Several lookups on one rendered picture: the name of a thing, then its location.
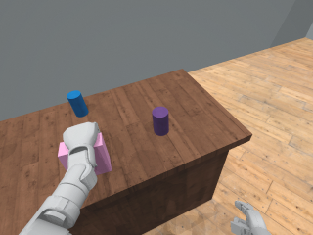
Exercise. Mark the table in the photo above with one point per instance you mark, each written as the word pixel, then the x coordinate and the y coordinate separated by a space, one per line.
pixel 153 179

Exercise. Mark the sponge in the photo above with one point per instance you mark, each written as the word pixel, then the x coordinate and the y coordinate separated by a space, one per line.
pixel 102 157

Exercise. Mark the left robot forearm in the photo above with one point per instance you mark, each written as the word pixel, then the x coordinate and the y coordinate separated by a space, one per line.
pixel 62 208

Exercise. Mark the right robot hand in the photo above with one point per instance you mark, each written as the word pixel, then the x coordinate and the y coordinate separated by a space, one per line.
pixel 253 219

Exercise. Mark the robot left upper arm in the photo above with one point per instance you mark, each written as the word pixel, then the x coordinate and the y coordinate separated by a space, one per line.
pixel 42 227

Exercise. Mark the left robot hand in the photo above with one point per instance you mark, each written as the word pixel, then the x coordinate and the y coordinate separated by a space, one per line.
pixel 84 133

